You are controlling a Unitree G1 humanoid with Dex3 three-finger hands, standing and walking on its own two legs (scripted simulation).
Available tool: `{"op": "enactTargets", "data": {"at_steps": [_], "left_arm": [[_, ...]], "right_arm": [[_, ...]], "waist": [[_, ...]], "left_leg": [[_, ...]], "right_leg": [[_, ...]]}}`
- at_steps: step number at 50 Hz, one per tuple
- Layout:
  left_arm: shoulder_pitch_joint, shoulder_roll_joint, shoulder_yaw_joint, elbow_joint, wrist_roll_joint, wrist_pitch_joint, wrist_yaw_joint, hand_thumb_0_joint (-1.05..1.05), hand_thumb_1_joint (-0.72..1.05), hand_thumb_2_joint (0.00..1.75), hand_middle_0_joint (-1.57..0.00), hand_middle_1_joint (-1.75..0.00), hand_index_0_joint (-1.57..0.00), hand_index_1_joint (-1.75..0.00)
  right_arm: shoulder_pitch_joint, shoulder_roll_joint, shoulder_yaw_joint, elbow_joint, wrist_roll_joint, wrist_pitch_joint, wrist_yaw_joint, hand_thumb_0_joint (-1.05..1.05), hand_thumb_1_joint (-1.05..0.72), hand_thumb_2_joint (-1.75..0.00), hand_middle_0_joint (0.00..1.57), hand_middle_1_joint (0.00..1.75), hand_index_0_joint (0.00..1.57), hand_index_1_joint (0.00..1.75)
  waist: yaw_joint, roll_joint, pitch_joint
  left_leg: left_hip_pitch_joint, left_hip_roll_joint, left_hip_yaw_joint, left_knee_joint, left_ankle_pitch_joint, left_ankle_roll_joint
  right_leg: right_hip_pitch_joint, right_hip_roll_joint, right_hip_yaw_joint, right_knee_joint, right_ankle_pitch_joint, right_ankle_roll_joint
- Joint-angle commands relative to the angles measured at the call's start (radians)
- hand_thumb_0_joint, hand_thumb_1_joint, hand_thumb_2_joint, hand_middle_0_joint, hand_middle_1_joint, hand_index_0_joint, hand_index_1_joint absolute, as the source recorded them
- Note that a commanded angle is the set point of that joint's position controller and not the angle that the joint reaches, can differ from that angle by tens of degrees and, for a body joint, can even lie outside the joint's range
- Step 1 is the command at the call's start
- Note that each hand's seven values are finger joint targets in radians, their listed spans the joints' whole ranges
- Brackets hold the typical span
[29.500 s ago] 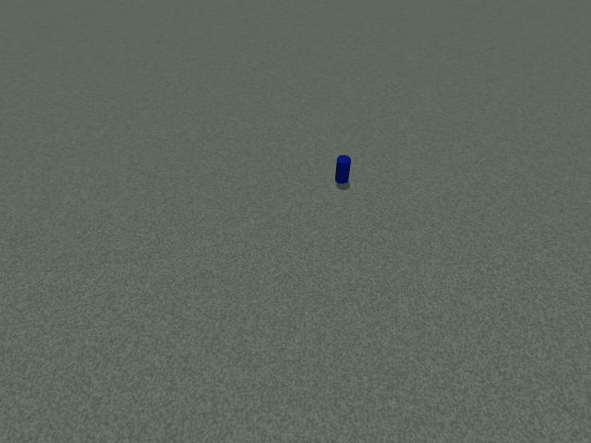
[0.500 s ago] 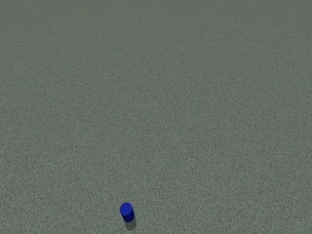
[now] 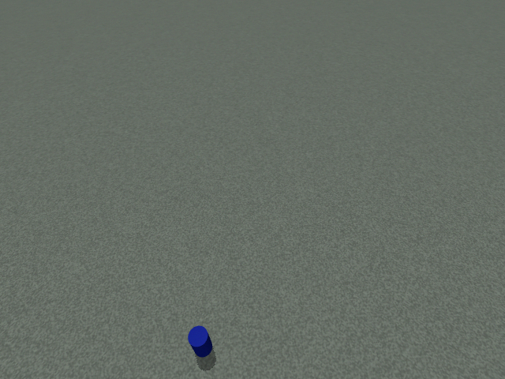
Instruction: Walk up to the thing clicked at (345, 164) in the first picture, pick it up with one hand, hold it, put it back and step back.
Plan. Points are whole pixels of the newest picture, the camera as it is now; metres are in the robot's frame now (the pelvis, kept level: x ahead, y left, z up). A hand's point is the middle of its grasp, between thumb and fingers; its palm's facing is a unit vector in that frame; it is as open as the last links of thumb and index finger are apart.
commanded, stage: stand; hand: left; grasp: from the side
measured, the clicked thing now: (200, 341) +0.39 +0.23 -0.72
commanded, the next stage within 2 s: step back in 0.92 s
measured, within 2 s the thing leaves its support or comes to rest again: neither
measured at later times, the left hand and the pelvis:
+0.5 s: hand out of the picture +0.09 +0.25 -0.15, palm faces -0.01 -0.94 -0.34, open 7.4 cm; pelvis +0.02 +0.00 +0.00, yaw +0 degrees
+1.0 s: hand out of the picture +0.10 +0.25 -0.16, palm faces +0.02 -0.94 -0.35, open 7.4 cm; pelvis +0.02 +0.00 +0.00, yaw +0 degrees
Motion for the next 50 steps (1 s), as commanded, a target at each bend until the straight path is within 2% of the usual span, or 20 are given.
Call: {"op": "enactTargets", "data": {"at_steps": [1,6,8,9,10,11,12,15,19,25,28,30,33,34,36,40,45,46,48,50], "left_arm": [[-0.046,0.213,0.039,-0.054,0.002,-0.022,0.017,0.0,0.9,0.9,-0.2,-0.3,-0.2,-0.3],[-0.05,0.208,0.037,-0.057,0.001,-0.024,0.017,0.0,0.9,0.9,-0.2,-0.3,-0.2,-0.3],[-0.051,0.204,0.037,-0.053,0.0,-0.022,0.016,0.0,0.9,0.9,-0.2,-0.3,-0.2,-0.3],[-0.051,0.209,0.037,-0.056,0.0,-0.022,0.016,0.0,0.9,0.9,-0.2,-0.3,-0.2,-0.3],[-0.055,0.212,0.039,-0.053,-0.003,-0.021,0.015,0.0,0.9,0.9,-0.2,-0.3,-0.2,-0.3],[-0.053,0.202,0.037,-0.054,0.0,-0.021,0.015,0.0,0.9,0.9,-0.2,-0.3,-0.2,-0.3],[-0.054,0.21,0.039,-0.057,0.0,-0.02,0.015,0.0,0.9,0.9,-0.2,-0.3,-0.2,-0.3],[-0.06,0.209,0.041,-0.056,0.0,-0.022,0.016,0.0,0.9,0.9,-0.2,-0.3,-0.2,-0.3],[-0.064,0.209,0.042,-0.059,-0.002,-0.021,0.015,0.0,0.9,0.9,-0.2,-0.3,-0.2,-0.3],[-0.067,0.212,0.043,-0.063,-0.001,-0.023,0.015,0.0,0.9,0.9,-0.2,-0.3,-0.2,-0.3],[-0.066,0.209,0.043,-0.06,-0.002,-0.022,0.015,0.0,0.9,0.9,-0.2,-0.3,-0.2,-0.3],[-0.066,0.214,0.043,-0.063,-0.003,-0.025,0.015,0.0,0.9,0.9,-0.2,-0.3,-0.2,-0.3],[-0.064,0.213,0.044,-0.065,-0.003,-0.022,0.015,0.0,0.9,0.9,-0.2,-0.3,-0.2,-0.3],[-0.068,0.212,0.044,-0.064,-0.006,-0.02,0.014,0.0,0.9,0.9,-0.2,-0.3,-0.2,-0.3],[-0.066,0.213,0.044,-0.066,-0.007,-0.023,0.014,0.0,0.9,0.9,-0.2,-0.3,-0.2,-0.3],[-0.065,0.216,0.045,-0.066,-0.004,-0.02,0.012,0.0,0.9,0.9,-0.2,-0.3,-0.2,-0.3],[-0.066,0.213,0.044,-0.071,-0.003,-0.021,0.013,0.0,0.9,0.9,-0.2,-0.3,-0.2,-0.3],[-0.067,0.295,0.091,-0.093,-0.025,-0.011,0.016,0.0,0.9,0.9,-0.2,-0.3,-0.2,-0.3],[-0.047,0.286,0.096,-0.127,-0.027,-0.006,0.021,0.0,0.9,0.9,-0.2,-0.3,-0.2,-0.3],[-0.056,0.28,0.104,-0.159,-0.025,0.002,0.022,0.0,0.9,0.9,-0.2,-0.3,-0.2,-0.3]], "right_arm": [[-0.039,-0.196,-0.028,-0.056,0.002,-0.028,-0.018,0.0,-0.9,-0.9,0.2,0.3,0.2,0.3],[-0.045,-0.201,-0.027,-0.056,0.005,-0.032,-0.019,0.0,-0.9,-0.9,0.2,0.3,0.2,0.3],[-0.044,-0.204,-0.025,-0.051,0.005,-0.031,-0.02,0.0,-0.9,-0.9,0.2,0.3,0.2,0.3],[-0.052,-0.201,-0.026,-0.054,0.005,-0.032,-0.02,0.0,-0.9,-0.9,0.2,0.3,0.2,0.3],[-0.045,-0.199,-0.025,-0.05,0.006,-0.031,-0.02,0.0,-0.9,-0.9,0.2,0.3,0.2,0.3],[-0.053,-0.207,-0.026,-0.052,0.004,-0.031,-0.02,0.0,-0.9,-0.9,0.2,0.3,0.2,0.3],[-0.054,-0.204,-0.026,-0.053,0.004,-0.032,-0.021,0.0,-0.9,-0.9,0.2,0.3,0.2,0.3],[-0.054,-0.2,-0.024,-0.055,0.006,-0.033,-0.02,0.0,-0.9,-0.9,0.2,0.3,0.2,0.3],[-0.063,-0.208,-0.027,-0.056,0.007,-0.032,-0.02,0.0,-0.9,-0.9,0.2,0.3,0.2,0.3],[-0.068,-0.208,-0.025,-0.059,0.006,-0.034,-0.02,0.0,-0.9,-0.9,0.2,0.3,0.2,0.3],[-0.069,-0.209,-0.025,-0.057,0.006,-0.033,-0.021,0.0,-0.9,-0.9,0.2,0.3,0.2,0.3],[-0.071,-0.208,-0.026,-0.06,0.008,-0.033,-0.02,0.0,-0.9,-0.9,0.2,0.3,0.2,0.3],[-0.067,-0.21,-0.024,-0.061,0.008,-0.035,-0.022,0.0,-0.9,-0.9,0.2,0.3,0.2,0.3],[-0.066,-0.209,-0.022,-0.058,0.009,-0.034,-0.022,0.0,-0.9,-0.9,0.2,0.3,0.2,0.3],[-0.074,-0.213,-0.024,-0.061,0.009,-0.034,-0.021,0.0,-0.9,-0.9,0.2,0.3,0.2,0.3],[-0.072,-0.216,-0.024,-0.061,0.008,-0.033,-0.022,0.0,-0.9,-0.9,0.2,0.3,0.2,0.3],[-0.076,-0.214,-0.023,-0.065,0.009,-0.035,-0.021,0.0,-0.9,-0.9,0.2,0.3,0.2,0.3],[-0.107,-0.277,-0.047,-0.09,0.021,-0.018,-0.014,0.0,-0.9,-0.9,0.2,0.3,0.2,0.3],[-0.076,-0.259,-0.052,-0.117,0.035,-0.007,-0.012,0.0,-0.9,-0.9,0.2,0.3,0.2,0.3],[-0.064,-0.255,-0.061,-0.139,0.035,0.002,-0.011,0.0,-0.9,-0.9,0.2,0.3,0.2,0.3]], "waist": [[-0.003,-0.02,-0.036],[-0.005,-0.016,-0.065],[-0.005,-0.008,-0.051],[-0.003,-0.013,-0.056],[-0.006,-0.023,-0.044],[-0.002,-0.005,-0.05],[-0.001,-0.01,-0.072],[-0.005,-0.021,-0.063],[-0.005,-0.012,-0.056],[-0.007,-0.014,-0.084],[-0.005,-0.025,-0.072],[-0.006,-0.022,-0.094],[-0.009,-0.009,-0.097],[-0.009,-0.01,-0.078],[-0.005,-0.01,-0.092],[-0.007,-0.011,-0.071],[-0.006,-0.012,-0.089],[-0.005,-0.029,0.009],[-0.016,-0.029,-0.067],[-0.019,-0.039,-0.135]], "left_leg": [[-0.01,0.1,-0.089,-0.076,-0.008,0.027],[0.009,0.107,-0.088,-0.074,0.067,0.025],[0.003,0.105,-0.085,-0.08,0.051,0.023],[0.014,0.107,-0.086,-0.083,0.077,0.024],[0.005,0.106,-0.084,-0.088,0.052,0.021],[0.009,0.107,-0.081,-0.081,0.046,0.024],[0.023,0.111,-0.079,-0.078,0.08,0.025],[0.019,0.112,-0.083,-0.088,0.093,0.021],[0.021,0.112,-0.084,-0.09,0.077,0.02],[0.037,0.115,-0.078,-0.078,0.125,0.022],[0.042,0.116,-0.081,-0.083,0.131,0.02],[0.057,0.12,-0.078,-0.073,0.182,0.022],[0.056,0.119,-0.074,-0.071,0.189,0.023],[0.041,0.115,-0.073,-0.08,0.163,0.019],[0.057,0.121,-0.075,-0.072,0.186,0.022],[0.035,0.115,-0.075,-0.081,0.129,0.018],[0.054,0.121,-0.076,-0.078,0.176,0.019],[-0.02,0.103,-0.086,0.038,0.328,0.049],[-0.013,0.096,-0.063,0.111,0.37,0.061],[-0.014,0.077,-0.051,0.182,0.334,0.066]], "right_leg": [[-0.018,-0.101,0.11,-0.091,-0.031,-0.025],[0.015,-0.102,0.1,-0.081,0.059,-0.022],[0.01,-0.101,0.1,-0.084,0.052,-0.021],[0.012,-0.102,0.098,-0.08,0.064,-0.022],[0.006,-0.099,0.099,-0.083,0.035,-0.022],[0.013,-0.1,0.099,-0.085,0.051,-0.021],[0.027,-0.106,0.101,-0.076,0.087,-0.025],[0.024,-0.102,0.095,-0.077,0.091,-0.019],[0.017,-0.101,0.094,-0.087,0.059,-0.019],[0.042,-0.108,0.094,-0.079,0.136,-0.02],[0.031,-0.104,0.088,-0.081,0.12,-0.018],[0.048,-0.108,0.086,-0.074,0.177,-0.02],[0.057,-0.11,0.087,-0.066,0.201,-0.023],[0.052,-0.107,0.087,-0.07,0.17,-0.02],[0.055,-0.109,0.089,-0.07,0.178,-0.022],[0.046,-0.107,0.091,-0.084,0.133,-0.02],[0.052,-0.109,0.087,-0.073,0.165,-0.024],[-0.027,-0.095,0.097,0.01,0.323,-0.035],[-0.003,-0.105,0.09,0.056,0.381,-0.063],[-0.007,-0.122,0.102,0.081,0.372,-0.101]]}}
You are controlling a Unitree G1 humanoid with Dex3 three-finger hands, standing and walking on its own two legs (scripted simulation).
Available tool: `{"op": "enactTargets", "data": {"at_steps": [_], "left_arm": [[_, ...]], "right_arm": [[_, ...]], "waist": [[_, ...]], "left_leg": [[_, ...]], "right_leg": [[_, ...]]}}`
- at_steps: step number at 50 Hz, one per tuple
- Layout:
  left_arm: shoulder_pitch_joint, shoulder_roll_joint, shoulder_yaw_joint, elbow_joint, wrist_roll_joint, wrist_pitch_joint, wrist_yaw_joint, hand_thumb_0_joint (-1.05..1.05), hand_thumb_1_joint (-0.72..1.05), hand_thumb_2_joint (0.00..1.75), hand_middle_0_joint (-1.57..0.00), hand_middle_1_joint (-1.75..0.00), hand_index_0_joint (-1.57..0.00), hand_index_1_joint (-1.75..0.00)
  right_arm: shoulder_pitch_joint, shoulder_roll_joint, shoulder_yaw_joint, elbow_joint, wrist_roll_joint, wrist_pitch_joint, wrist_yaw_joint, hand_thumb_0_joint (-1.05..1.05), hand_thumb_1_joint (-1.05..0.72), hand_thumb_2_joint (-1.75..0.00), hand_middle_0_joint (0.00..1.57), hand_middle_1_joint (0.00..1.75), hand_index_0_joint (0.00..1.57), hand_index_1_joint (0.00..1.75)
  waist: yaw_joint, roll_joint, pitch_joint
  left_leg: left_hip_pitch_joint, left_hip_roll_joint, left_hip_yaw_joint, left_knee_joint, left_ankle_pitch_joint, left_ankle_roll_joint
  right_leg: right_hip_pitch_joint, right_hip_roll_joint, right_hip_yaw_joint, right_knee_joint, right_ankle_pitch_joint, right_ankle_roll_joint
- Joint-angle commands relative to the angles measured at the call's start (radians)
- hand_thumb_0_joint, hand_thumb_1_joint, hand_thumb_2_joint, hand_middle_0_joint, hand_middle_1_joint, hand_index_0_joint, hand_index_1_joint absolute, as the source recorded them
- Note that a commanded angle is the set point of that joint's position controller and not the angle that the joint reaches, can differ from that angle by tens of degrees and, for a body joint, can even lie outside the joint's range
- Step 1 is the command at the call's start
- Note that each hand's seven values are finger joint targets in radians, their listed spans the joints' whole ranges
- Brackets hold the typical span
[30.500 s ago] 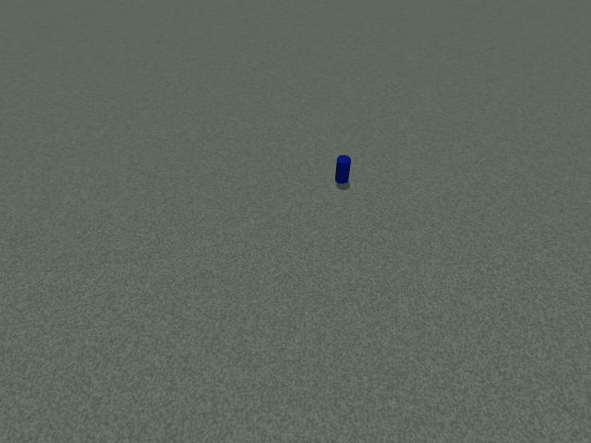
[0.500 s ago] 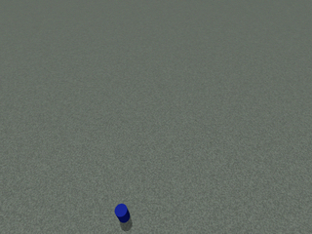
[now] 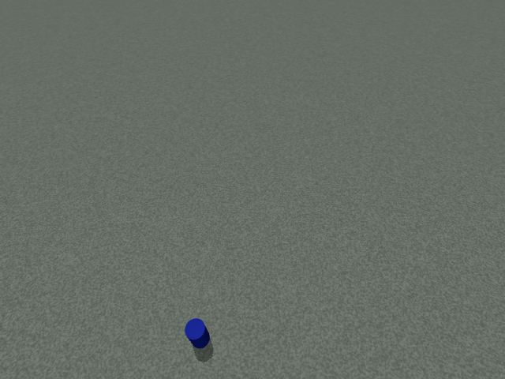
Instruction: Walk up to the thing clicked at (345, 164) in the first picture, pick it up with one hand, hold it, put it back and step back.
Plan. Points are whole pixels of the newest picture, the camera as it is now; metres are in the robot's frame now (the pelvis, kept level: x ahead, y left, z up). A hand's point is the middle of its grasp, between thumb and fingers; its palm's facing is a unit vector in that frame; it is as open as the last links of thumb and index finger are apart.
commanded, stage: step back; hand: left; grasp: from the side
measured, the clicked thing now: (197, 333) +0.37 +0.23 -0.71
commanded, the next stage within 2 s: none
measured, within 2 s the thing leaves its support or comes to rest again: neither
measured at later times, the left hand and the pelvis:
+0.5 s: hand out of the picture +0.04 +0.30 -0.18, palm faces -0.06 -0.93 -0.36, open 7.4 cm; pelvis -0.09 +0.04 -0.02, yaw -2 degrees
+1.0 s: hand out of the picture -0.09 +0.31 -0.16, palm faces +0.02 -0.92 -0.38, open 7.4 cm; pelvis -0.23 +0.04 -0.03, yaw +1 degrees
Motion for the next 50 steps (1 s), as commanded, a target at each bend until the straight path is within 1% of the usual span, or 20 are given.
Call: {"op": "enactTargets", "data": {"at_steps": [1,7,10,12,14,17,21,25,30,31,32,33,35,37,42,45,47,48,49,50], "left_arm": [[-0.035,0.265,0.071,-0.119,0.002,-0.004,0.025,0.0,0.9,0.9,-0.2,-0.3,-0.2,-0.3],[-0.147,0.316,0.086,-0.229,0.036,0.014,0.027,0.0,0.9,0.9,-0.2,-0.3,-0.2,-0.3],[-0.153,0.266,0.069,-0.257,0.027,0.029,0.026,0.0,0.9,0.9,-0.2,-0.3,-0.2,-0.3],[-0.083,0.197,0.064,-0.264,0.013,0.05,0.035,0.0,0.9,0.9,-0.2,-0.3,-0.2,-0.3],[-0.063,0.222,0.069,-0.248,0.022,0.053,0.051,0.0,0.9,0.9,-0.2,-0.3,-0.2,-0.3],[0.016,0.236,0.071,-0.231,0.009,0.047,0.044,0.0,0.9,0.9,-0.2,-0.3,-0.2,-0.3],[0.0,0.227,0.076,-0.28,0.021,0.036,0.035,0.0,0.9,0.9,-0.2,-0.3,-0.2,-0.3],[0.003,0.217,0.085,-0.293,0.021,0.027,0.026,0.0,0.9,0.9,-0.2,-0.3,-0.2,-0.3],[0.188,0.212,0.094,-0.229,0.041,0.016,0.017,0.0,0.9,0.9,-0.2,-0.3,-0.2,-0.3],[0.175,0.273,0.11,-0.248,0.054,0.011,0.017,0.0,0.9,0.9,-0.2,-0.3,-0.2,-0.3],[0.109,0.372,0.132,-0.275,0.039,0.015,0.012,0.0,0.9,0.9,-0.2,-0.3,-0.2,-0.3],[0.052,0.389,0.132,-0.327,0.054,0.005,0.014,0.0,0.9,0.9,-0.2,-0.3,-0.2,-0.3],[-0.052,0.286,0.108,-0.35,0.034,0.002,0.025,0.0,0.9,0.9,-0.2,-0.3,-0.2,-0.3],[-0.058,0.261,0.108,-0.365,0.04,0.005,0.028,0.0,0.9,0.9,-0.2,-0.3,-0.2,-0.3],[0.063,0.248,0.102,-0.374,0.044,0.012,0.036,0.0,0.9,0.9,-0.2,-0.3,-0.2,-0.3],[0.053,0.267,0.1,-0.388,0.035,0.024,0.032,0.0,0.9,0.9,-0.2,-0.3,-0.2,-0.3],[0.023,0.27,0.094,-0.404,0.023,0.037,0.023,0.0,0.9,0.9,-0.2,-0.3,-0.2,-0.3],[0.055,0.231,0.083,-0.408,0.021,0.042,0.021,0.0,0.9,0.9,-0.2,-0.3,-0.2,-0.3],[0.041,0.2,0.074,-0.422,0.015,0.039,0.023,0.0,0.9,0.9,-0.2,-0.3,-0.2,-0.3],[-0.033,0.247,0.101,-0.415,0.026,0.04,0.039,0.0,0.9,0.9,-0.2,-0.3,-0.2,-0.3]], "right_arm": [[0.012,-0.229,-0.059,-0.102,0.011,-0.001,-0.015,0.0,-0.9,-0.9,0.2,0.3,0.2,0.3],[0.117,-0.205,-0.075,-0.159,0.002,0.033,0.002,0.0,-0.9,-0.9,0.2,0.3,0.2,0.3],[0.156,-0.23,-0.085,-0.161,-0.008,0.014,0.001,0.0,-0.9,-0.9,0.2,0.3,0.2,0.3],[0.112,-0.355,-0.11,-0.193,-0.035,-0.006,-0.008,0.0,-0.9,-0.9,0.2,0.3,0.2,0.3],[0.059,-0.359,-0.112,-0.229,-0.028,-0.009,-0.019,0.0,-0.9,-0.9,0.2,0.3,0.2,0.3],[0.0,-0.268,-0.093,-0.269,-0.034,-0.015,-0.04,0.0,-0.9,-0.9,0.2,0.3,0.2,0.3],[0.104,-0.262,-0.099,-0.276,-0.028,-0.013,-0.048,0.0,-0.9,-0.9,0.2,0.3,0.2,0.3],[0.112,-0.281,-0.098,-0.295,-0.03,-0.005,-0.045,0.0,-0.9,-0.9,0.2,0.3,0.2,0.3],[0.043,-0.28,-0.093,-0.315,-0.009,0.011,-0.034,0.0,-0.9,-0.9,0.2,0.3,0.2,0.3],[0.054,-0.241,-0.08,-0.32,-0.003,0.012,-0.031,0.0,-0.9,-0.9,0.2,0.3,0.2,0.3],[-0.003,-0.211,-0.08,-0.33,0.002,0.014,-0.038,0.0,-0.9,-0.9,0.2,0.3,0.2,0.3],[0.004,-0.241,-0.091,-0.318,-0.008,0.02,-0.044,0.0,-0.9,-0.9,0.2,0.3,0.2,0.3],[0.108,-0.235,-0.085,-0.272,0.005,0.022,-0.04,0.0,-0.9,-0.9,0.2,0.3,0.2,0.3],[0.132,-0.23,-0.073,-0.266,0.01,0.009,-0.046,0.0,-0.9,-0.9,0.2,0.3,0.2,0.3],[0.098,-0.217,-0.065,-0.299,-0.003,0.005,-0.048,0.0,-0.9,-0.9,0.2,0.3,0.2,0.3],[0.138,-0.212,-0.07,-0.284,-0.013,-0.001,-0.04,0.0,-0.9,-0.9,0.2,0.3,0.2,0.3],[0.208,-0.208,-0.076,-0.258,-0.021,-0.011,-0.036,0.0,-0.9,-0.9,0.2,0.3,0.2,0.3],[0.182,-0.246,-0.09,-0.27,-0.035,-0.017,-0.035,0.0,-0.9,-0.9,0.2,0.3,0.2,0.3],[0.133,-0.367,-0.113,-0.293,-0.04,-0.013,-0.026,0.0,-0.9,-0.9,0.2,0.3,0.2,0.3],[0.119,-0.413,-0.124,-0.31,-0.036,-0.013,-0.022,0.0,-0.9,-0.9,0.2,0.3,0.2,0.3]], "waist": [[-0.018,-0.056,-0.173],[-0.051,-0.231,-0.141],[-0.055,-0.088,-0.103],[-0.019,0.181,-0.095],[-0.024,0.159,-0.134],[0.032,0.118,-0.143],[-0.026,0.091,-0.159],[-0.041,0.124,-0.147],[0.036,0.099,-0.177],[0.024,-0.055,-0.155],[0.05,-0.294,-0.079],[0.049,-0.274,-0.037],[-0.031,-0.107,-0.033],[-0.025,-0.157,-0.052],[0.052,-0.184,-0.116],[0.03,-0.217,-0.142],[-0.016,-0.174,-0.159],[0.004,-0.072,-0.161],[-0.004,0.221,-0.139],[-0.061,0.227,-0.111]], "left_leg": [[-0.007,0.054,-0.036,0.167,0.333,0.067],[-0.064,-0.037,-0.063,0.471,-0.288,0.073],[-0.091,0.026,-0.079,0.131,0.141,0.067],[-0.059,0.271,-0.437,-0.038,0.528,0.177],[-0.077,0.322,-0.476,-0.032,0.481,0.248],[0.018,0.214,-0.264,0.074,0.491,0.23],[0.144,0.239,-0.269,0.11,0.547,0.278],[0.084,0.221,-0.241,0.113,0.462,0.258],[-0.165,0.176,-0.203,0.159,0.137,0.142],[-0.312,0.087,-0.157,0.27,-0.019,0.077],[-0.341,-0.118,-0.029,0.506,-0.319,0.025],[-0.31,-0.116,-0.136,0.724,-0.42,0.01],[-0.313,-0.15,-0.206,0.828,-0.301,0.011],[-0.314,-0.154,-0.155,0.812,-0.263,0.001],[-0.343,-0.089,-0.098,0.543,-0.329,-0.011],[-0.218,-0.057,-0.033,0.273,-0.257,0.009],[-0.079,-0.052,0.009,0.003,-0.006,0.02],[-0.008,0.04,-0.133,-0.016,0.071,0.047],[0.004,0.279,-0.455,-0.061,0.198,0.172],[-0.15,0.378,-0.56,-0.082,0.284,0.297]], "right_leg": [[-0.002,-0.15,0.13,0.048,0.389,-0.112],[-0.193,-0.328,0.244,0.048,0.339,-0.251],[-0.169,-0.156,0.114,0.272,0.173,-0.122],[-0.312,0.126,0.142,0.605,-0.407,-0.048],[-0.32,0.136,0.267,0.786,-0.443,-0.05],[-0.374,0.106,0.236,0.852,-0.303,-0.032],[-0.382,0.092,0.198,0.725,-0.337,0.014],[-0.272,0.063,0.125,0.476,-0.308,0.009],[0.025,0.031,0.08,0.101,-0.026,-0.059],[0.052,-0.114,0.316,0.032,-0.047,-0.117],[-0.123,-0.316,0.556,-0.086,-0.009,-0.277],[-0.228,-0.396,0.648,-0.09,0.081,-0.347],[-0.197,-0.246,0.373,-0.001,0.275,-0.255],[-0.148,-0.187,0.267,0.033,0.312,-0.212],[0.094,-0.227,0.281,0.105,0.422,-0.243],[0.061,-0.211,0.271,0.162,0.41,-0.21],[-0.011,-0.177,0.231,0.245,0.343,-0.159],[-0.126,-0.114,0.202,0.295,0.18,-0.106],[-0.328,0.083,0.088,0.467,-0.199,-0.041],[-0.276,0.124,0.179,0.686,-0.46,-0.023]]}}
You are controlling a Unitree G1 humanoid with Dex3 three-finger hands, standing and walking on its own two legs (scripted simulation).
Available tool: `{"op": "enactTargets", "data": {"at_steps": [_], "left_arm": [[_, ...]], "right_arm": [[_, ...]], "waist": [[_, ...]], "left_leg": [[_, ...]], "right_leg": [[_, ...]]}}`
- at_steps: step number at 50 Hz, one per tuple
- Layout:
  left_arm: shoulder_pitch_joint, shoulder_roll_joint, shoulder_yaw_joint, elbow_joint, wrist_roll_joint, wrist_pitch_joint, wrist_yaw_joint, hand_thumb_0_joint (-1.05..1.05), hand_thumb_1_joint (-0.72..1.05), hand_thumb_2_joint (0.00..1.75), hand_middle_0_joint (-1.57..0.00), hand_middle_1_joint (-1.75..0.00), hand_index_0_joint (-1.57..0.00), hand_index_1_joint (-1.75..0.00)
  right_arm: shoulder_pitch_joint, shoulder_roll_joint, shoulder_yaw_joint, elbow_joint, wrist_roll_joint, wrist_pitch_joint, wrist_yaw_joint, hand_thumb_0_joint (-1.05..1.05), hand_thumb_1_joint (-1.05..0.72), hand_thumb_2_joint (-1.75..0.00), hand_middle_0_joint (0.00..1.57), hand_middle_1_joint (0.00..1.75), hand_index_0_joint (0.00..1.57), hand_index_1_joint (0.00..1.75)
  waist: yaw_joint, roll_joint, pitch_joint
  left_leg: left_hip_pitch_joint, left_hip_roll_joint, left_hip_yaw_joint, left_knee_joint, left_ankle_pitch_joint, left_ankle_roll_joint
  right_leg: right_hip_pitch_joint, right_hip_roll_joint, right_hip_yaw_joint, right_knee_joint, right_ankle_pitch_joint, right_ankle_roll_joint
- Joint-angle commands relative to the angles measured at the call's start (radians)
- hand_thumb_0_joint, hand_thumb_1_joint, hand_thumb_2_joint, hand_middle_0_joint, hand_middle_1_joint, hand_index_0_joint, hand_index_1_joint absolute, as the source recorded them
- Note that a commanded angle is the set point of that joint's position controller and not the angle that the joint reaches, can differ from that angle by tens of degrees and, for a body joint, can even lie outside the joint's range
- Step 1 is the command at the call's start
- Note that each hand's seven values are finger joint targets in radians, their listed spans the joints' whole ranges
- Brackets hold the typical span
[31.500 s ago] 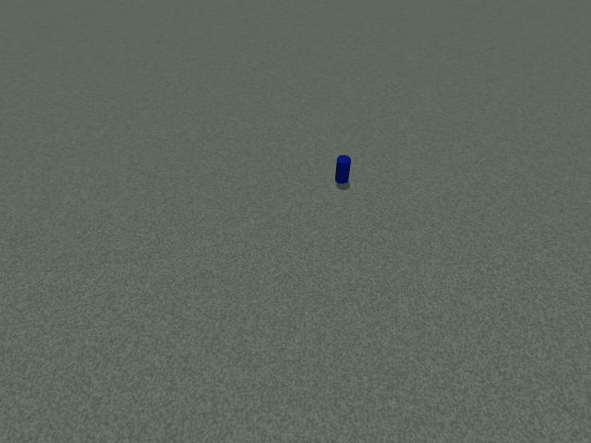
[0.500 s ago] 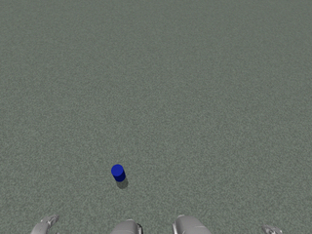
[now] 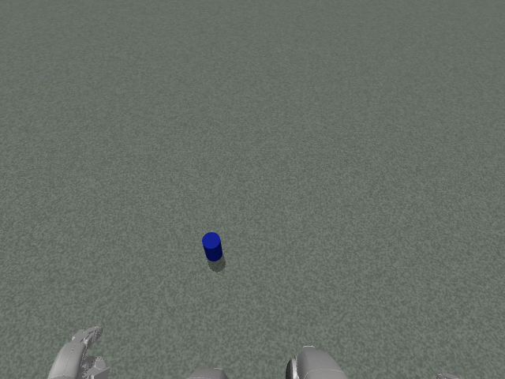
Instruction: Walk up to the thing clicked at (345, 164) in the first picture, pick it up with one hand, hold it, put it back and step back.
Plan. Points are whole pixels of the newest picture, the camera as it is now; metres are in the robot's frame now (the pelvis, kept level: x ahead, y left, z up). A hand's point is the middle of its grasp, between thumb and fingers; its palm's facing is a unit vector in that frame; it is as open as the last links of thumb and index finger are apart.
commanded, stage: step back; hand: left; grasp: from the side
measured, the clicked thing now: (212, 247) +0.60 +0.18 -0.69
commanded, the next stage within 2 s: none
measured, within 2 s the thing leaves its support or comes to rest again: neither
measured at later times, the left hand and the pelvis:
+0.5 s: hand out of the picture -0.09 +0.24 -0.13, palm faces -0.06 -0.91 -0.40, open 7.4 cm; pelvis -0.17 -0.02 +0.01, yaw -5 degrees
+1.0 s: hand out of the picture -0.24 +0.24 -0.14, palm faces -0.07 -0.92 -0.38, open 7.4 cm; pelvis -0.35 -0.02 +0.01, yaw -5 degrees
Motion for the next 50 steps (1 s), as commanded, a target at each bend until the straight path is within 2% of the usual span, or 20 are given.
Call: {"op": "enactTargets", "data": {"at_steps": [1,4,9,15,17,18,19,20,21,23,24,30,34,35,36,37,40,45,47,50], "left_arm": [[-0.043,0.204,0.072,-0.069,0.008,-0.008,0.032,0.0,0.9,0.9,-0.2,-0.3,-0.2,-0.3],[0.076,0.19,0.072,-0.021,-0.01,-0.01,0.026,0.0,0.9,0.9,-0.2,-0.3,-0.2,-0.3],[0.082,0.17,0.068,-0.031,0.005,-0.016,0.015,0.0,0.9,0.9,-0.2,-0.3,-0.2,-0.3],[0.164,0.166,0.068,0.01,0.005,-0.026,0.002,0.0,0.9,0.9,-0.2,-0.3,-0.2,-0.3],[0.26,0.161,0.072,0.059,0.011,-0.026,-0.004,0.0,0.9,0.9,-0.2,-0.3,-0.2,-0.3],[0.271,0.19,0.08,0.063,0.023,-0.031,-0.004,0.0,0.9,0.9,-0.2,-0.3,-0.2,-0.3],[0.242,0.277,0.105,0.037,0.036,-0.035,-0.007,0.0,0.9,0.9,-0.2,-0.3,-0.2,-0.3],[0.141,0.383,0.123,-0.006,0.036,-0.028,-0.006,0.0,0.9,0.9,-0.2,-0.3,-0.2,-0.3],[0.075,0.357,0.113,-0.042,0.034,-0.037,-0.001,0.0,0.9,0.9,-0.2,-0.3,-0.2,-0.3],[-0.038,0.259,0.085,-0.055,0.029,-0.04,0.011,0.0,0.9,0.9,-0.2,-0.3,-0.2,-0.3],[-0.064,0.241,0.087,-0.064,0.035,-0.04,0.013,0.0,0.9,0.9,-0.2,-0.3,-0.2,-0.3],[0.086,0.219,0.079,-0.059,0.037,-0.027,0.026,0.0,0.9,0.9,-0.2,-0.3,-0.2,-0.3],[0.04,0.219,0.059,-0.077,0.011,-0.001,0.016,0.0,0.9,0.9,-0.2,-0.3,-0.2,-0.3],[0.063,0.18,0.044,-0.084,0.008,0.002,0.012,0.0,0.9,0.9,-0.2,-0.3,-0.2,-0.3],[-0.006,0.177,0.046,-0.105,-0.002,-0.002,0.018,0.0,0.9,0.9,-0.2,-0.3,-0.2,-0.3],[-0.054,0.212,0.072,-0.091,0.015,0.002,0.028,0.0,0.9,0.9,-0.2,-0.3,-0.2,-0.3],[0.064,0.19,0.066,-0.022,-0.008,0.01,0.022,0.0,0.9,0.9,-0.2,-0.3,-0.2,-0.3],[0.072,0.176,0.064,-0.016,0.009,-0.006,0.009,0.0,0.9,0.9,-0.2,-0.3,-0.2,-0.3],[0.067,0.172,0.055,-0.01,0.01,-0.017,0.001,0.0,0.9,0.9,-0.2,-0.3,-0.2,-0.3],[0.157,0.169,0.057,0.068,0.013,-0.037,-0.006,0.0,0.9,0.9,-0.2,-0.3,-0.2,-0.3]], "right_arm": [[0.01,-0.329,-0.082,-0.095,-0.011,-0.039,-0.009,0.0,-0.9,-0.9,0.2,0.3,0.2,0.3],[-0.076,-0.243,-0.056,-0.119,-0.008,-0.041,-0.023,0.0,-0.9,-0.9,0.2,0.3,0.2,0.3],[-0.004,-0.227,-0.062,-0.126,-0.001,-0.038,-0.029,0.0,-0.9,-0.9,0.2,0.3,0.2,0.3],[-0.034,-0.269,-0.071,-0.157,-0.004,-0.016,-0.019,0.0,-0.9,-0.9,0.2,0.3,0.2,0.3],[-0.073,-0.281,-0.076,-0.164,0.006,-0.005,-0.016,0.0,-0.9,-0.9,0.2,0.3,0.2,0.3],[-0.073,-0.248,-0.065,-0.162,0.012,0.0,-0.015,0.0,-0.9,-0.9,0.2,0.3,0.2,0.3],[-0.088,-0.191,-0.054,-0.187,0.023,-0.004,-0.014,0.0,-0.9,-0.9,0.2,0.3,0.2,0.3],[-0.121,-0.189,-0.06,-0.185,0.02,-0.001,-0.033,0.0,-0.9,-0.9,0.2,0.3,0.2,0.3],[-0.104,-0.225,-0.067,-0.17,0.019,0.003,-0.033,0.0,-0.9,-0.9,0.2,0.3,0.2,0.3],[-0.011,-0.206,-0.061,-0.125,0.028,-0.004,-0.028,0.0,-0.9,-0.9,0.2,0.3,0.2,0.3],[0.017,-0.196,-0.055,-0.118,0.029,-0.007,-0.028,0.0,-0.9,-0.9,0.2,0.3,0.2,0.3],[0.002,-0.165,-0.039,-0.134,0.01,-0.024,-0.026,0.0,-0.9,-0.9,0.2,0.3,0.2,0.3],[0.137,-0.185,-0.056,-0.065,0.001,-0.028,-0.024,0.0,-0.9,-0.9,0.2,0.3,0.2,0.3],[0.131,-0.242,-0.072,-0.068,-0.017,-0.028,-0.026,0.0,-0.9,-0.9,0.2,0.3,0.2,0.3],[0.06,-0.375,-0.092,-0.094,-0.01,-0.023,-0.013,0.0,-0.9,-0.9,0.2,0.3,0.2,0.3],[0.035,-0.393,-0.1,-0.108,-0.017,-0.03,-0.011,0.0,-0.9,-0.9,0.2,0.3,0.2,0.3],[-0.07,-0.263,-0.057,-0.113,-0.02,-0.04,-0.03,0.0,-0.9,-0.9,0.2,0.3,0.2,0.3],[-0.011,-0.234,-0.061,-0.119,-0.015,-0.032,-0.03,0.0,-0.9,-0.9,0.2,0.3,0.2,0.3],[0.019,-0.257,-0.068,-0.111,-0.018,-0.03,-0.026,0.0,-0.9,-0.9,0.2,0.3,0.2,0.3],[-0.014,-0.285,-0.072,-0.107,-0.016,-0.009,-0.017,0.0,-0.9,-0.9,0.2,0.3,0.2,0.3]], "waist": [[-0.055,0.188,-0.198],[0.019,0.16,-0.182],[-0.035,0.167,-0.222],[-0.027,0.258,-0.289],[0.024,0.251,-0.299],[0.027,0.188,-0.282],[0.033,-0.063,-0.221],[0.067,-0.269,-0.154],[0.033,-0.207,-0.104],[-0.04,-0.061,-0.096],[-0.054,-0.096,-0.106],[0.048,-0.144,-0.211],[-0.018,-0.094,-0.261],[-0.01,0.033,-0.256],[-0.032,0.305,-0.227],[-0.069,0.279,-0.185],[0.036,0.111,-0.188],[-0.018,0.183,-0.213],[-0.044,0.219,-0.253],[-0.013,0.246,-0.272]], "left_leg": [[-0.064,0.445,-0.46,-0.306,0.471,0.259],[0.009,0.323,-0.236,-0.233,0.539,0.188],[0.168,0.33,-0.217,-0.189,0.54,0.24],[0.098,0.32,-0.204,-0.175,0.374,0.191],[-0.019,0.301,-0.183,-0.156,0.259,0.136],[-0.121,0.257,-0.169,-0.099,0.156,0.082],[-0.318,0.071,-0.101,0.084,-0.061,0.007],[-0.27,-0.025,-0.066,0.367,-0.252,-0.031],[-0.226,0.0,-0.167,0.512,-0.227,-0.041],[-0.228,-0.057,-0.16,0.571,-0.116,-0.026],[-0.2,-0.052,-0.137,0.589,-0.092,-0.031],[-0.222,0.019,-0.037,0.148,-0.177,-0.039],[0.026,0.036,0.017,-0.238,0.114,-0.005],[0.097,0.183,-0.199,-0.283,0.121,0.043],[-0.021,0.414,-0.488,-0.343,0.231,0.195],[-0.169,0.486,-0.607,-0.389,0.21,0.292],[-0.078,0.321,-0.263,-0.257,0.421,0.185],[0.086,0.318,-0.22,-0.207,0.41,0.222],[0.143,0.32,-0.226,-0.21,0.284,0.213],[0.017,0.283,-0.182,-0.204,0.067,0.162]], "right_leg": [[-0.022,0.15,0.184,0.475,-0.349,-0.024],[-0.091,0.157,0.175,0.579,-0.228,-0.024],[-0.106,0.134,0.131,0.417,-0.237,0.035],[0.113,0.077,0.01,-0.03,-0.165,0.007],[0.254,0.078,-0.032,-0.231,-0.03,-0.03],[0.296,0.038,0.051,-0.286,-0.029,-0.052],[0.267,-0.152,0.368,-0.349,-0.086,-0.14],[-0.013,-0.356,0.562,-0.471,-0.159,-0.294],[-0.115,-0.375,0.562,-0.482,-0.123,-0.312],[-0.063,-0.206,0.26,-0.353,0.13,-0.215],[-0.051,-0.176,0.206,-0.341,0.149,-0.194],[0.325,-0.189,0.194,-0.212,0.375,-0.198],[0.2,-0.153,0.166,-0.102,0.289,-0.13],[0.031,-0.079,0.131,-0.01,0.107,-0.076],[-0.058,0.113,-0.027,0.188,-0.274,-0.021],[-0.007,0.114,0.12,0.411,-0.37,-0.013],[-0.066,0.153,0.189,0.589,-0.222,-0.032],[-0.056,0.107,0.108,0.348,-0.254,0.027],[-0.015,0.081,0.056,0.145,-0.249,0.02],[0.196,0.091,-0.038,-0.185,-0.157,-0.017]]}}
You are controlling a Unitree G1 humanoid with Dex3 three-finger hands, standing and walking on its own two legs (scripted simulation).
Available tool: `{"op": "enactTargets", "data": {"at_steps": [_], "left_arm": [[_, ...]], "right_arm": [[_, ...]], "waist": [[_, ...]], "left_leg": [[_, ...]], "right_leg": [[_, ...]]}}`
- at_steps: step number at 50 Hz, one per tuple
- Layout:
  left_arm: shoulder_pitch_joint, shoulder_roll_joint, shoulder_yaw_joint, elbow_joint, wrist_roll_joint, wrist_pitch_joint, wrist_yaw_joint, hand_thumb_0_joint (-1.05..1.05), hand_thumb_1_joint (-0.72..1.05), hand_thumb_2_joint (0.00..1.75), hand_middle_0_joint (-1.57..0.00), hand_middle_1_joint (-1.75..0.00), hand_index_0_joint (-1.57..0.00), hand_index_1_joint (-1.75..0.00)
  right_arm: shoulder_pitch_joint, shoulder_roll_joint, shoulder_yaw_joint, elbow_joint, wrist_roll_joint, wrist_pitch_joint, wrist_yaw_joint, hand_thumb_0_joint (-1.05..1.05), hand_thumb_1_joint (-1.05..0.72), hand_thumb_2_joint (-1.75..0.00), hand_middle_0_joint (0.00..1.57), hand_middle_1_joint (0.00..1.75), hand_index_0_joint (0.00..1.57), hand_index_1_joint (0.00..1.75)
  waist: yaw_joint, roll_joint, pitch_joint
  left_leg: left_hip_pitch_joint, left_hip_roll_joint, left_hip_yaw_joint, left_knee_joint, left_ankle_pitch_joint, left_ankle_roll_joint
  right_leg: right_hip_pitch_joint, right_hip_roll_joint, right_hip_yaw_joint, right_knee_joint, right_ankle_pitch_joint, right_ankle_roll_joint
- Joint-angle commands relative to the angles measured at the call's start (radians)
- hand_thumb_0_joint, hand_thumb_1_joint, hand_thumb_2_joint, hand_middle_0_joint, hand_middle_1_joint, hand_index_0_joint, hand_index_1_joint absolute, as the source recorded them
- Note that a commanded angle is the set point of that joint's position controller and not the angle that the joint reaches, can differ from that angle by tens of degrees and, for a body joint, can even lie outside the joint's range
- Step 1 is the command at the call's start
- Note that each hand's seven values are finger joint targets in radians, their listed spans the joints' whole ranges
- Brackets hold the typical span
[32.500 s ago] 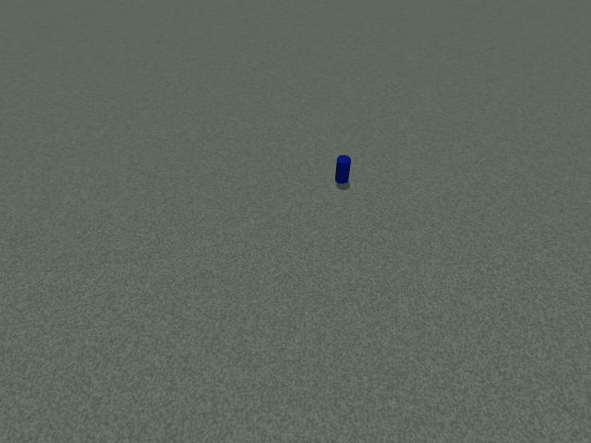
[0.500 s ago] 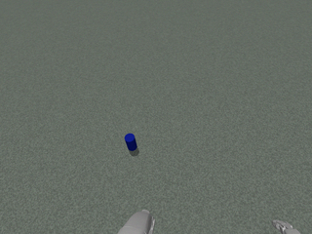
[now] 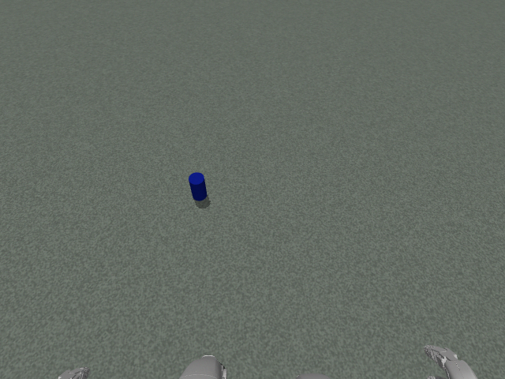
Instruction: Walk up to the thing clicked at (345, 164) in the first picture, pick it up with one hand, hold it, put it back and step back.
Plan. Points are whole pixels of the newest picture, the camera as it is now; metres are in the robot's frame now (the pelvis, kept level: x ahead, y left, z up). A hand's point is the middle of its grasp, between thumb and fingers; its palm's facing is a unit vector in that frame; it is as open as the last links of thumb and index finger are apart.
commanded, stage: step back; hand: left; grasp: from the side
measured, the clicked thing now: (198, 187) +0.94 +0.28 -0.69
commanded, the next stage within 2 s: stand in 1.18 s
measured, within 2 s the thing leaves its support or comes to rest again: neither
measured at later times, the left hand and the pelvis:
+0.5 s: hand out of the picture -0.02 +0.27 -0.14, palm faces +0.06 -0.92 -0.38, open 7.4 cm; pelvis -0.07 -0.02 +0.01, yaw +3 degrees
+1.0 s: hand out of the picture +0.03 +0.26 -0.14, palm faces +0.11 -0.94 -0.33, open 7.4 cm; pelvis -0.03 -0.01 +0.01, yaw +5 degrees
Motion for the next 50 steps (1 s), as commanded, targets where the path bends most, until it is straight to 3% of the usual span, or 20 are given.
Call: {"op": "enactTargets", "data": {"at_steps": [1,2,3,4,6,8,12,16,17,18,19,28,30,31,36,39,41,43,47,50], "left_arm": [[0.144,0.147,0.051,0.028,0.012,-0.052,0.008,0.0,0.9,0.9,-0.2,-0.3,-0.2,-0.3],[0.151,0.191,0.065,0.046,0.028,-0.06,0.011,0.0,0.9,0.9,-0.2,-0.3,-0.2,-0.3],[0.128,0.282,0.091,0.018,0.042,-0.064,0.012,0.0,0.9,0.9,-0.2,-0.3,-0.2,-0.3],[0.033,0.375,0.101,-0.022,0.041,-0.061,0.015,0.0,0.9,0.9,-0.2,-0.3,-0.2,-0.3],[-0.083,0.275,0.075,-0.051,0.026,-0.077,0.02,0.0,0.9,0.9,-0.2,-0.3,-0.2,-0.3],[-0.077,0.234,0.069,-0.04,0.033,-0.086,0.022,0.0,0.9,0.9,-0.2,-0.3,-0.2,-0.3],[0.011,0.255,0.073,-0.014,0.04,-0.094,0.012,0.0,0.9,0.9,-0.2,-0.3,-0.2,-0.3],[-0.028,0.219,0.041,-0.018,0.025,-0.073,0.001,0.0,0.9,0.9,-0.2,-0.3,-0.2,-0.3],[0.001,0.168,0.025,-0.012,0.023,-0.071,0.0,0.0,0.9,0.9,-0.2,-0.3,-0.2,-0.3],[-0.021,0.118,0.009,-0.011,0.001,-0.072,-0.003,0.0,0.9,0.9,-0.2,-0.3,-0.2,-0.3],[-0.061,0.208,0.041,0.003,0.009,-0.075,0.005,0.0,0.9,0.9,-0.2,-0.3,-0.2,-0.3],[0.069,0.166,0.047,0.096,0.021,-0.111,0.009,0.0,0.9,0.9,-0.2,-0.3,-0.2,-0.3],[0.047,0.302,0.072,0.087,0.028,-0.117,0.015,0.0,0.9,0.9,-0.2,-0.3,-0.2,-0.3],[-0.014,0.298,0.073,0.059,0.028,-0.119,0.013,0.0,0.9,0.9,-0.2,-0.3,-0.2,-0.3],[-0.053,0.227,0.047,0.066,0.018,-0.131,0.013,0.0,0.9,0.9,-0.2,-0.3,-0.2,-0.3],[-0.103,0.21,0.032,0.059,0.003,-0.112,0.008,0.0,0.9,0.9,-0.2,-0.3,-0.2,-0.3],[-0.071,0.155,0.01,0.057,-0.007,-0.102,0.009,0.0,0.9,0.9,-0.2,-0.3,-0.2,-0.3],[-0.071,0.153,0.011,0.086,-0.025,-0.087,0.01,0.0,0.9,0.9,-0.2,-0.3,-0.2,-0.3],[-0.077,0.179,0.008,0.131,-0.007,-0.105,0.012,0.0,0.9,0.9,-0.2,-0.3,-0.2,-0.3],[-0.083,0.187,0.007,0.149,-0.012,-0.107,0.015,0.0,0.9,0.9,-0.2,-0.3,-0.2,-0.3]], "right_arm": [[0.01,-0.29,-0.076,-0.044,0.008,0.006,-0.012,0.0,-0.9,-0.9,0.2,0.3,0.2,0.3],[0.024,-0.236,-0.063,-0.045,0.013,0.008,-0.01,0.0,-0.9,-0.9,0.2,0.3,0.2,0.3],[0.009,-0.162,-0.042,-0.076,0.02,-0.001,-0.009,0.0,-0.9,-0.9,0.2,0.3,0.2,0.3],[-0.075,-0.201,-0.059,-0.079,0.017,-0.001,-0.026,0.0,-0.9,-0.9,0.2,0.3,0.2,0.3],[-0.014,-0.231,-0.065,-0.026,0.029,-0.01,-0.019,0.0,-0.9,-0.9,0.2,0.3,0.2,0.3],[0.029,-0.204,-0.054,-0.007,0.031,-0.022,-0.014,0.0,-0.9,-0.9,0.2,0.3,0.2,0.3],[-0.007,-0.193,-0.052,0.001,0.011,-0.037,0.006,0.0,-0.9,-0.9,0.2,0.3,0.2,0.3],[0.102,-0.183,-0.068,0.074,0.011,-0.063,0.007,0.0,-0.9,-0.9,0.2,0.3,0.2,0.3],[0.137,-0.208,-0.082,0.087,0.004,-0.072,0.003,0.0,-0.9,-0.9,0.2,0.3,0.2,0.3],[0.122,-0.282,-0.092,0.079,0.002,-0.078,0.001,0.0,-0.9,-0.9,0.2,0.3,0.2,0.3],[0.122,-0.35,-0.107,0.067,0.007,-0.076,0.007,0.0,-0.9,-0.9,0.2,0.3,0.2,0.3],[0.008,-0.18,-0.043,0.054,0.025,-0.055,0.01,0.0,-0.9,-0.9,0.2,0.3,0.2,0.3],[0.01,-0.148,-0.037,0.053,0.028,-0.048,-0.002,0.0,-0.9,-0.9,0.2,0.3,0.2,0.3],[0.046,-0.192,-0.05,0.073,0.023,-0.048,-0.006,0.0,-0.9,-0.9,0.2,0.3,0.2,0.3],[0.087,-0.161,-0.038,0.117,0.023,-0.069,0.004,0.0,-0.9,-0.9,0.2,0.3,0.2,0.3],[0.117,-0.139,-0.042,0.144,0.017,-0.076,0.002,0.0,-0.9,-0.9,0.2,0.3,0.2,0.3],[0.098,-0.18,-0.055,0.145,0.007,-0.083,-0.007,0.0,-0.9,-0.9,0.2,0.3,0.2,0.3],[0.003,-0.254,-0.053,0.123,0.021,-0.083,-0.006,0.0,-0.9,-0.9,0.2,0.3,0.2,0.3],[-0.073,-0.187,-0.025,0.142,0.027,-0.072,-0.005,0.0,-0.9,-0.9,0.2,0.3,0.2,0.3],[-0.071,-0.183,-0.024,0.166,0.029,-0.072,-0.006,0.0,-0.9,-0.9,0.2,0.3,0.2,0.3]], "waist": [[0.013,0.217,-0.229],[0.006,0.102,-0.208],[0.021,-0.155,-0.153],[0.069,-0.23,-0.09],[-0.01,-0.041,-0.014],[-0.021,-0.087,-0.075],[0.048,-0.163,-0.072],[-0.021,-0.106,-0.104],[-0.035,-0.001,-0.148],[-0.039,0.194,-0.156],[-0.064,0.158,-0.103],[0.041,0.103,-0.146],[0.051,-0.141,-0.094],[0.026,-0.087,-0.044],[0.008,-0.124,-0.12],[-0.036,-0.119,-0.149],[-0.025,-0.008,-0.206],[0.006,0.112,-0.191],[0.01,0.092,-0.174],[-0.003,0.075,-0.22]], "left_leg": [[0.132,0.156,-0.187,-0.122,-0.11,0.144],[-0.023,0.098,-0.152,-0.015,-0.205,0.087],[-0.262,-0.07,-0.076,0.165,-0.329,0.009],[-0.138,-0.074,-0.166,0.316,-0.393,-0.027],[-0.12,-0.094,-0.2,0.444,-0.265,-0.028],[-0.08,-0.098,-0.14,0.419,-0.222,-0.027],[-0.082,-0.054,-0.07,0.161,-0.285,-0.035],[0.268,-0.086,-0.006,-0.213,-0.161,-0.004],[0.401,-0.017,-0.139,-0.265,-0.185,0.022],[0.374,0.19,-0.51,-0.372,-0.463,0.121],[0.196,0.298,-0.622,-0.424,-0.608,0.234],[-0.047,0.068,-0.163,-0.118,-0.173,0.056],[-0.144,-0.087,-0.101,0.211,-0.37,-0.003],[-0.108,-0.04,-0.132,0.275,-0.374,-0.013],[0.005,-0.014,-0.068,0.093,-0.252,-0.016],[0.185,-0.054,0.025,-0.165,-0.03,-0.012],[0.298,0.054,-0.109,-0.2,0.21,0.027],[0.138,0.216,-0.297,-0.244,0.078,0.147],[0.108,0.096,-0.141,-0.186,0.144,0.033],[0.203,0.079,-0.1,-0.159,0.259,0.025]], "right_leg": [[0.144,0.009,-0.108,-0.489,0.142,-0.043],[0.215,-0.044,0.021,-0.506,0.121,-0.067],[0.204,-0.261,0.375,-0.581,-0.078,-0.14],[-0.129,-0.459,0.555,-0.664,-0.201,-0.285],[-0.129,-0.339,0.313,-0.562,0.028,-0.234],[-0.053,-0.261,0.176,-0.511,0.151,-0.191],[0.069,-0.268,0.193,-0.528,-0.043,-0.189],[-0.072,-0.238,0.113,-0.417,0.013,-0.146],[-0.155,-0.191,0.047,-0.289,0.076,-0.112],[-0.284,-0.062,-0.07,-0.126,-0.002,-0.038],[-0.208,-0.072,-0.049,0.004,-0.086,-0.038],[0.277,-0.038,-0.088,-0.464,0.23,-0.047],[0.131,-0.397,0.418,-0.679,-0.206,-0.209],[0.049,-0.45,0.454,-0.673,-0.192,-0.262],[0.129,-0.312,0.126,-0.529,0.41,-0.182],[0.07,-0.25,0.007,-0.401,0.569,-0.134],[0.02,-0.172,-0.053,-0.287,0.546,-0.062],[0.091,-0.071,-0.086,-0.279,0.116,-0.027],[0.192,-0.135,-0.03,-0.442,0.364,-0.05],[0.195,-0.16,-0.031,-0.441,0.505,-0.053]]}}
